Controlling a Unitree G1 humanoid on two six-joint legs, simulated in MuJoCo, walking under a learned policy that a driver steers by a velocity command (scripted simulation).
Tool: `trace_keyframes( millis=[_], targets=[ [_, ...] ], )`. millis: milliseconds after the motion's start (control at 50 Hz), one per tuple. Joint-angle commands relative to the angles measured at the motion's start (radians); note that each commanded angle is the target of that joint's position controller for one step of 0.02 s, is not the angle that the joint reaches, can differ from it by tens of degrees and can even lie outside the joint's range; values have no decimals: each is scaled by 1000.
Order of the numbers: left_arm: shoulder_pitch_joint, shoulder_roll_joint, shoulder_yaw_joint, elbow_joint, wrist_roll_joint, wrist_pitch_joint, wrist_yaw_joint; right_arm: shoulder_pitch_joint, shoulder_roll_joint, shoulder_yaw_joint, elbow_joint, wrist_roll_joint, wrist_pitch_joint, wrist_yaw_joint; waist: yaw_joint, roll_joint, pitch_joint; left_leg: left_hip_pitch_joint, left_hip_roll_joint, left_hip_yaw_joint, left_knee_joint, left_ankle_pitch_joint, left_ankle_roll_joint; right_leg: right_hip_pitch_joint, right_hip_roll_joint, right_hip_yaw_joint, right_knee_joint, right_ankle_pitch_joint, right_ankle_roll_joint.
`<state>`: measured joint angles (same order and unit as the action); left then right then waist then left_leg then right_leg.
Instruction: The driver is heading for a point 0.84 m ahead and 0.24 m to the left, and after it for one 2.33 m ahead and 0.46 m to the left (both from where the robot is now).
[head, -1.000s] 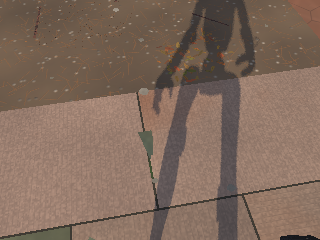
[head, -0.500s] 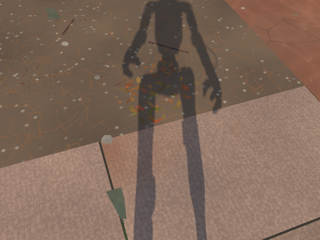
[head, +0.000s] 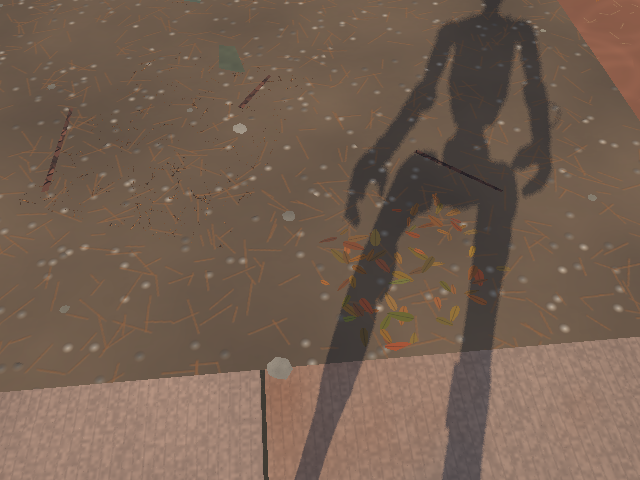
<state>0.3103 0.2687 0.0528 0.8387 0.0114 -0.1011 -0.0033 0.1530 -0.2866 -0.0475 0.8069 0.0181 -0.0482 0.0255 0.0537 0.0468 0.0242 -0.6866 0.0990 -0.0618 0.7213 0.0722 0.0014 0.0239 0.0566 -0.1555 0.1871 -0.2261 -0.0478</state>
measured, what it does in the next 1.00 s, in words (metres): walks ahead, turning left: left foot, then right foot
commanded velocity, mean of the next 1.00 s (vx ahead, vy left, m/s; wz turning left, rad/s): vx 0.50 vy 0.00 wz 0.48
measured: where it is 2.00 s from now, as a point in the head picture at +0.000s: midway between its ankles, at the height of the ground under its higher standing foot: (234, 343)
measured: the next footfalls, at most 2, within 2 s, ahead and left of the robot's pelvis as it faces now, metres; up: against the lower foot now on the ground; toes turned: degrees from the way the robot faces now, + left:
left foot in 0.16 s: +0.27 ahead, +0.13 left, +0.00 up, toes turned +7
right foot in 0.64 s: +0.60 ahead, +0.01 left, +0.00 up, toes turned +26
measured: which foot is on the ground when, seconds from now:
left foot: up 0.00-0.14, down 0.16-0.66, up 0.68-1.00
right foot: down 0.00-0.16, up 0.18-0.62, down 0.64-1.00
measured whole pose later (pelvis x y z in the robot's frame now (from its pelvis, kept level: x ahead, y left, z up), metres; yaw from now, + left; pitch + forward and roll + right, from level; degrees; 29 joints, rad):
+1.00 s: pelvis +0.56 +0.11 +0.00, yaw +30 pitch +2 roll -2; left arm 0.36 0.28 0.06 0.85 -0.01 -0.09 -0.02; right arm 0.13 -0.28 -0.05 0.65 0.01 -0.04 0.02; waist 0.09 0.04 0.03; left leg -0.63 0.09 -0.05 0.74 -0.10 0.00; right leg -0.05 0.03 -0.08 0.25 -0.23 -0.02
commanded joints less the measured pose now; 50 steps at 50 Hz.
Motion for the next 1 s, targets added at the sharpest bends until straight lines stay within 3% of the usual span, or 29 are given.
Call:
trace_keyframes(
  millis=[20, 80, 120, 140, 160, 180, 200, 220, 240, 260, 280, 320, 360, 420, 480, 520, 580, 620, 640, 660, 680, 700, 720, 740, 760, 780, 840, 900, 1000],
  targets=[
    [7, 168, 43, -31, -11, 1, 11, -126, -35, -1, -108, 0, -15, 18, 26, -75, 70, -3, -7, 39, -88, 28, 19, -14, -302, 38, -66, 324, -119],
    [12, 186, 52, -17, -23, 30, 18, -158, -48, -6, -154, 1, -14, 37, 16, -89, 68, -26, -30, 81, -124, -105, 55, 104, -340, 16, 23, 500, -99],
    [-13, 214, 60, -26, -25, 47, 29, -101, -80, -24, -163, 2, -9, 43, -31, -128, 3, 92, -92, 145, -116, -212, 93, 131, -339, -14, 164, 840, -74],
    [-23, 223, 62, -31, -24, 58, 35, -5, -112, -44, -147, 4, -5, 41, -86, -137, -58, 219, -133, 169, -117, -244, 118, 115, -325, -29, 306, 964, -58],
    [-37, 217, 58, -39, -26, 64, 41, 154, -163, -75, -110, 7, -3, 30, -173, -114, -140, 455, -169, 161, -178, -192, 157, 17, -285, -55, 521, 933, -25],
    [-10, 169, 37, -62, -3, 53, 43, 297, -256, -106, -86, 8, 8, 7, -215, 28, -245, 765, -10, -99, -186, -166, 226, -245, -231, -59, 840, 558, 18],
    [81, 37, -4, -106, 13, 17, 21, 257, -318, -108, -103, 9, 0, 6, -90, 218, -338, 1058, 209, -677, -306, -346, 419, -672, 0, 89, 1146, -362, 73],
    [-36, 131, 10, -113, -26, -22, 2, 284, -232, -87, -117, 5, -9, 9, -175, 99, -378, 1091, 224, -741, -403, -412, 406, -785, -33, 266, 1218, -364, 51],
    [-114, 160, 18, -144, -54, -42, -6, 246, -189, -75, -114, 1, -17, 7, -175, 55, -236, 989, 195, -588, -418, -348, 361, -847, -79, 257, 1182, -267, 30],
    [-131, 151, 14, -143, -41, -52, -1, 184, -167, -69, -125, 4, -20, 6, -131, -37, -151, 838, 149, -471, -421, -247, 325, -811, -124, 249, 1091, -183, 23],
    [-138, 157, 22, -139, -14, -51, 6, 122, -140, -61, -141, 0, -20, 4, -93, -54, -98, 707, 113, -390, -435, -137, 305, -748, -150, 242, 1007, -137, 33],
    [-102, 154, 29, -140, -1, -27, 6, 78, -122, -53, -167, -14, -19, -3, -43, -19, -79, 579, 78, -330, -480, -15, 308, -653, -169, 243, 939, -91, 58],
    [-102, 126, 24, -147, 6, -8, 8, 88, -140, -58, -165, -7, -21, -14, -35, -17, -60, 502, 56, -265, -498, 68, 311, -637, -166, 219, 854, -52, 93],
    [-213, 93, 10, -184, 8, -2, 10, 126, -168, -67, -153, 0, -16, -34, -69, -2, -27, 441, -3, -190, -498, 47, 267, -624, -134, 200, 628, 141, 124],
    [-317, 76, 2, -209, -4, -11, -1, 173, -171, -68, -139, 4, -4, -42, -118, 28, -25, 419, -31, -184, -477, -61, 222, -539, -79, 189, 422, 312, 125],
    [-359, 92, 6, -227, -15, -18, -9, 207, -172, -69, -124, 9, 1, -44, -132, 38, -21, 454, -10, -235, -448, -112, 212, -520, -63, 207, 361, 325, 116],
    [-350, 132, 22, -231, -19, -30, -20, 216, -160, -68, -119, 10, 10, -49, -113, 61, -25, 557, 31, -331, -359, -138, 193, -503, -60, 242, 297, 234, 82],
    [-253, 154, 39, -209, -19, -39, -17, 188, -150, -68, -128, 7, 16, -49, -55, 86, -50, 568, 22, -357, -276, -78, 168, -381, -55, 222, 256, 178, 41],
    [-151, 184, 54, -190, -7, -45, -11, 180, -114, -54, -138, 2, 14, -45, -3, 67, -128, 531, -30, -319, -140, -45, 138, -203, -96, 241, 246, 182, 2],
    [-1, 239, 67, -180, 6, -44, -2, 192, -58, -32, -159, -17, 11, -42, 50, -51, -277, 400, -100, -230, 139, -220, 99, 63, -269, 412, 267, 124, -58],
    [61, 294, 83, -141, 12, -29, -10, 335, -16, -18, -186, 18, 3, -41, -23, -413, -370, 41, -217, -125, 438, -678, 41, 338, -468, 887, 162, -121, -210],
    [29, 192, 60, -163, -12, -24, -14, 320, -126, -36, -153, 25, 5, -44, 0, -281, -285, -71, -130, -149, 561, -641, 26, 289, -470, 924, 120, -322, -185],
    [-9, 140, 46, -172, -14, -16, -8, 208, -173, -50, -166, 18, 10, -43, 28, -183, -162, -97, -99, -120, 585, -544, 19, 170, -428, 758, 109, -285, -143],
    [-47, 129, 38, -170, -3, -11, -9, 156, -158, -49, -175, 6, 12, -45, 14, -109, -95, -61, -70, -91, 564, -473, 12, 48, -381, 641, 93, -151, -126],
    [-67, 113, 33, -157, 2, -8, -10, 122, -138, -49, -186, -4, 9, -42, 0, -102, -41, -43, -48, -91, 517, -431, 11, -40, -343, 559, 72, -43, -130],
    [-74, 103, 27, -149, 8, -11, -10, 130, -114, -47, -188, 2, 9, -35, -24, -132, -29, 5, -27, -88, 485, -406, 13, -99, -315, 494, 48, 17, -126],
    [-66, 108, 30, -117, -7, -23, -15, 124, -63, -35, -188, 5, 15, -29, -41, -147, -15, 27, -17, -56, 371, -392, 7, -145, -295, 390, -8, 121, -159],
    [-56, 149, 41, -91, -17, -20, -14, 46, -42, -19, -211, -10, 7, -22, -33, -117, -6, 3, 4, -27, 196, -281, -3, -126, -301, 321, -39, 219, -178],
    [7, 187, 46, -46, -33, 2, -10, -108, -28, -4, -239, -2, -18, 1, 23, -117, 14, 103, -23, 50, -71, -91, -2, -117, -270, 210, -35, 270, -144]
  ],
)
